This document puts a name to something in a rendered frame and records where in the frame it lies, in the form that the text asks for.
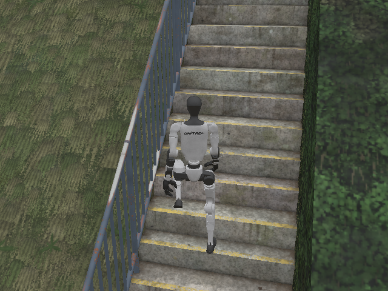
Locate stairs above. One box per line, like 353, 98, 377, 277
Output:
129, 0, 309, 291

